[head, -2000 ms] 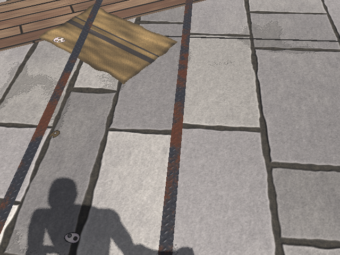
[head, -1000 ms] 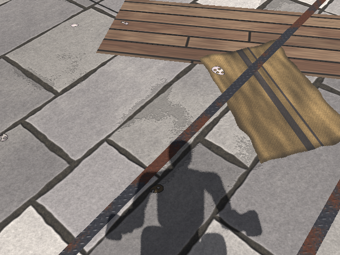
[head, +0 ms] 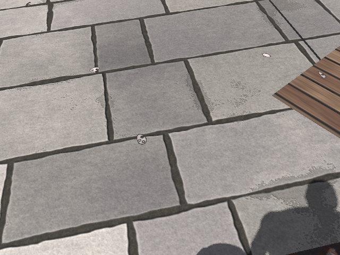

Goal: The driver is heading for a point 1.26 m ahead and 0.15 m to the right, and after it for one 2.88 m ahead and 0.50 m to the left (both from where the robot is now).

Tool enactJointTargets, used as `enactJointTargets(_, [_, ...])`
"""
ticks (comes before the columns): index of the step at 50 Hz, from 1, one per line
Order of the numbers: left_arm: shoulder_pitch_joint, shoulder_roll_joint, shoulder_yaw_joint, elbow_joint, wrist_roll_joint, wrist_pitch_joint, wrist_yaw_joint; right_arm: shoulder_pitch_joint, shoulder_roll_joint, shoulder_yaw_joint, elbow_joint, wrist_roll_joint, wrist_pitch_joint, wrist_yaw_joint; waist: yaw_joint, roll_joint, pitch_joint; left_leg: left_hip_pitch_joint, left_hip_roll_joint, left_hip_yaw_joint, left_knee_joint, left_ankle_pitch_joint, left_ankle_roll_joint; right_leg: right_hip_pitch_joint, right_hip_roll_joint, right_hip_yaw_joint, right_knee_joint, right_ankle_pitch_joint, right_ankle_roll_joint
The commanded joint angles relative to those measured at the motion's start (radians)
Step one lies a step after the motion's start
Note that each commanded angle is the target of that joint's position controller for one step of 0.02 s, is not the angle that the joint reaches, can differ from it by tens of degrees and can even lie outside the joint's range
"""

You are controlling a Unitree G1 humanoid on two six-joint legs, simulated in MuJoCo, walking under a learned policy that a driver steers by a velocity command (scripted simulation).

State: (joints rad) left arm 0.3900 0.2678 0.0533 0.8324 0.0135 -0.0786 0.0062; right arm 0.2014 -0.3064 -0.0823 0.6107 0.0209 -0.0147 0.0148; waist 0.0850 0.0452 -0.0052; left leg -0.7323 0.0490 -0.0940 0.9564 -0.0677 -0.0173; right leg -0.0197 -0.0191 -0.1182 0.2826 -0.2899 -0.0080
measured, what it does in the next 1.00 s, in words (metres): walks ahead, turning right: left foot, then right foot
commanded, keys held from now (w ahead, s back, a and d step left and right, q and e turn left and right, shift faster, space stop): w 0.18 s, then w+e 0.70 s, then w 0.12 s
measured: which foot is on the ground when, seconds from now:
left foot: up 0.00-0.16, down 0.18-0.72, up 0.74-1.00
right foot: down 0.00-0.18, up 0.20-0.70, down 0.72-1.00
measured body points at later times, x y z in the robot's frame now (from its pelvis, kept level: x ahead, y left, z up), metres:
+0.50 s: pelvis +0.28 +0.06 +0.00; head +0.30 +0.06 +0.45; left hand +0.43 +0.33 -0.11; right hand +0.33 -0.22 -0.12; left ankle +0.23 +0.15 -0.74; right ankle +0.41 -0.12 -0.67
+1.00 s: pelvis +0.57 -0.02 +0.00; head +0.60 -0.04 +0.45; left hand +0.73 +0.22 -0.10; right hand +0.67 -0.33 -0.09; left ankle +0.75 +0.13 -0.68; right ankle +0.53 -0.08 -0.74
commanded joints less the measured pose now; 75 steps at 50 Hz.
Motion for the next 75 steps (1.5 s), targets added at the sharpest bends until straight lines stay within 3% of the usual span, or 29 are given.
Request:
enactJointTargets(1, [-0.012,0.169,0.033,-0.037,-0.015,-0.007,0.002,-0.182,0.005,0.018,-0.118,0.000,-0.030,0.021,0.017,-0.140,0.107,-0.032,0.003,0.063,-0.176,0.063,0.005,-0.011,-0.226,0.109,-0.138,0.274,-0.143])
enactJointTargets(6, [0.039,0.216,0.041,0.016,-0.046,0.015,-0.004,-0.249,-0.012,0.020,-0.144,0.003,-0.045,0.050,-0.008,-0.157,0.117,0.115,-0.039,0.148,-0.371,-0.067,0.076,0.087,-0.275,0.077,-0.071,0.586,-0.142])
enactJointTargets(9, [0.028,0.227,0.038,0.029,-0.048,0.022,0.009,0.076,-0.126,-0.040,-0.052,-0.004,-0.039,0.030,-0.209,-0.174,-0.109,0.658,-0.100,0.167,-0.465,0.006,0.166,-0.017,-0.224,-0.006,0.334,0.974,-0.081])
enactJointTargets(10, [0.026,0.165,0.012,-0.006,-0.016,0.011,0.006,0.260,-0.205,-0.061,-0.014,-0.015,-0.026,0.005,-0.269,-0.031,-0.269,1.030,0.125,-0.098,-0.399,0.058,0.227,-0.305,-0.166,0.003,0.673,0.522,-0.049])
enactJointTargets(11, [0.136,0.048,-0.026,-0.022,-0.017,-0.012,-0.011,0.239,-0.248,-0.053,-0.013,-0.020,-0.030,0.003,-0.169,0.200,-0.437,1.244,0.370,-0.579,-0.519,-0.113,0.379,-0.616,0.010,0.131,0.977,-0.302,-0.008])
enactJointTargets(12, [0.018,0.169,0.010,-0.020,-0.054,-0.027,-0.014,0.236,-0.154,-0.034,-0.011,-0.025,-0.037,0.003,-0.230,0.078,-0.380,1.146,0.347,-0.551,-0.592,-0.156,0.333,-0.690,-0.022,0.246,1.057,-0.285,-0.016])
enactJointTargets(13, [-0.076,0.186,0.019,-0.062,-0.075,-0.031,-0.014,0.182,-0.126,-0.020,0.006,-0.022,-0.045,0.004,-0.209,0.073,-0.204,0.996,0.305,-0.365,-0.616,-0.071,0.289,-0.740,-0.061,0.219,1.039,-0.195,-0.022])
enactJointTargets(17, [-0.023,0.111,0.018,-0.030,-0.048,0.012,-0.009,0.019,-0.038,-0.003,0.031,-0.029,-0.080,0.011,-0.074,0.058,-0.040,0.623,0.189,-0.077,-0.767,0.040,0.239,-0.576,-0.142,0.211,0.912,0.032,0.009])
enactJointTargets(23, [-0.138,0.077,0.016,-0.076,-0.039,0.032,-0.011,0.014,-0.061,-0.013,0.098,-0.041,-0.105,-0.007,-0.071,0.011,0.066,0.567,0.160,0.142,-0.837,0.159,0.210,-0.663,-0.118,0.230,0.677,0.283,0.035])
enactJointTargets(29, [-0.337,0.052,-0.005,-0.163,-0.033,0.022,-0.054,0.093,-0.119,-0.028,0.154,-0.017,-0.083,-0.023,-0.148,-0.030,0.117,0.733,0.206,0.237,-0.817,0.220,0.180,-0.686,-0.087,0.130,0.388,0.374,-0.018])
enactJointTargets(33, [-0.328,0.097,0.014,-0.212,-0.032,0.029,-0.075,0.089,-0.168,-0.042,0.162,-0.005,-0.044,-0.037,-0.106,0.019,0.048,0.867,0.229,0.281,-0.624,0.675,0.139,-0.601,-0.004,0.034,0.356,0.177,-0.083])
enactJointTargets(35, [-0.116,0.169,0.056,-0.177,-0.036,0.037,-0.066,0.064,-0.184,-0.043,0.155,0.000,-0.026,-0.045,0.019,0.032,-0.079,0.805,0.192,0.310,-0.311,0.840,0.101,-0.301,0.080,0.000,0.319,0.144,-0.141])
enactJointTargets(36, [0.043,0.241,0.090,-0.145,-0.038,0.046,-0.047,0.072,-0.160,-0.030,0.144,-0.008,-0.033,-0.050,0.093,-0.035,-0.168,0.599,0.147,0.312,-0.029,0.606,0.059,-0.002,0.034,0.128,0.279,0.183,-0.188])
enactJointTargets(37, [0.033,0.347,0.107,-0.147,-0.045,0.044,-0.036,0.182,-0.003,0.017,0.095,-0.046,-0.058,-0.032,-0.030,-0.314,-0.243,0.132,-0.069,0.251,0.354,-0.390,-0.016,0.342,-0.229,0.688,0.207,0.054,-0.376])
enactJointTargets(38, [0.058,0.281,0.085,-0.181,-0.037,0.029,-0.040,0.112,-0.065,0.017,0.089,-0.018,-0.100,-0.014,0.030,-0.214,-0.404,0.007,-0.114,-0.002,0.487,-0.533,-0.003,0.446,-0.311,0.991,0.051,-0.063,-0.441])
enactJointTargets(39, [0.026,0.226,0.071,-0.177,-0.027,0.019,-0.041,0.009,-0.117,0.003,0.057,0.021,-0.122,-0.002,0.049,-0.158,-0.273,-0.075,-0.056,-0.032,0.472,-0.446,0.023,0.371,-0.289,0.855,0.017,-0.036,-0.379])
enactJointTargets(42, [-0.140,0.143,0.044,-0.215,-0.018,0.009,-0.033,-0.018,-0.117,-0.001,0.058,-0.022,-0.126,-0.016,-0.071,-0.041,-0.071,0.064,0.045,-0.016,0.236,-0.279,0.029,-0.022,-0.179,0.569,-0.008,0.264,-0.305])
enactJointTargets(46, [-0.142,0.157,0.045,-0.214,-0.020,0.006,-0.014,-0.003,-0.072,0.010,0.063,-0.037,-0.084,-0.018,-0.101,-0.062,-0.031,0.128,0.052,0.031,0.058,-0.188,-0.033,-0.187,-0.134,0.424,-0.055,0.445,-0.301])
enactJointTargets(50, [-0.087,0.166,0.044,-0.180,-0.026,0.011,0.001,-0.145,-0.027,0.034,0.041,-0.034,-0.086,-0.009,-0.036,-0.108,-0.003,0.203,0.018,0.064,-0.262,0.127,-0.051,-0.238,-0.061,0.300,-0.056,0.370,-0.224])
enactJointTargets(55, [-0.007,0.177,0.045,-0.133,-0.031,0.016,-0.003,-0.262,-0.060,0.028,0.009,-0.015,-0.102,0.011,0.016,-0.125,0.035,0.180,-0.008,0.052,-0.427,0.163,-0.011,-0.104,-0.136,0.379,-0.012,0.262,-0.209])
enactJointTargets(58, [0.000,0.184,0.049,-0.117,-0.028,0.028,0.002,-0.235,-0.083,0.017,0.008,-0.016,-0.113,0.020,-0.011,-0.151,0.038,0.189,-0.020,0.059,-0.468,0.039,0.036,0.000,-0.184,0.425,0.050,0.366,-0.190])
enactJointTargets(60, [-0.033,0.170,0.044,-0.123,-0.027,0.035,0.004,-0.072,-0.124,-0.008,0.053,-0.020,-0.119,0.015,-0.104,-0.149,-0.052,0.420,-0.051,0.097,-0.514,0.035,0.089,-0.005,-0.126,0.376,0.224,0.626,-0.151])
enactJointTargets(61, [-0.048,0.135,0.027,-0.144,-0.016,0.035,0.005,0.091,-0.170,-0.023,0.078,-0.033,-0.121,0.009,-0.178,-0.104,-0.194,0.687,0.067,-0.021,-0.468,0.067,0.156,-0.127,-0.073,0.329,0.457,0.547,-0.115])
enactJointTargets(62, [0.080,0.068,0.005,-0.153,-0.026,0.021,0.003,0.219,-0.255,-0.048,0.106,-0.039,-0.110,0.007,-0.164,0.140,-0.347,1.073,0.279,-0.425,-0.496,-0.100,0.317,-0.496,0.084,0.229,0.833,0.154,-0.028])
enactJointTargets(63, [0.070,0.094,0.003,-0.152,-0.033,0.009,0.001,0.248,-0.185,-0.031,0.131,-0.010,-0.104,0.017,-0.180,0.217,-0.343,1.113,0.333,-0.665,-0.640,-0.319,0.339,-0.680,0.104,0.280,0.963,-0.281,-0.018])
enactJointTargets(64, [-0.028,0.165,0.022,-0.167,-0.049,0.004,-0.003,0.186,-0.130,-0.014,0.123,0.000,-0.099,0.014,-0.188,0.114,-0.182,0.995,0.308,-0.559,-0.663,-0.426,0.292,-0.764,0.041,0.289,1.022,-0.220,-0.024])
enactJointTargets(66, [-0.146,0.155,0.021,-0.197,-0.029,-0.002,-0.005,0.074,-0.087,0.006,0.107,-0.020,-0.086,0.010,-0.148,0.006,-0.016,0.738,0.229,-0.353,-0.713,-0.274,0.254,-0.743,-0.040,0.221,0.930,-0.079,-0.023])
enactJointTargets(70, [-0.102,0.095,0.015,-0.185,-0.021,0.012,-0.008,0.043,-0.079,0.013,0.122,-0.021,-0.096,0.009,-0.084,0.051,0.001,0.583,0.161,-0.177,-0.786,-0.005,0.259,-0.632,-0.092,0.188,0.782,0.010,0.005])
enactJointTargets(75, [-0.255,0.056,-0.004,-0.225,-0.016,0.002,-0.012,0.086,-0.126,0.002,0.160,-0.008,-0.086,-0.005,-0.127,0.017,0.029,0.579,0.116,-0.027,-0.813,0.147,0.233,-0.617,-0.085,0.148,0.466,0.270,0.030])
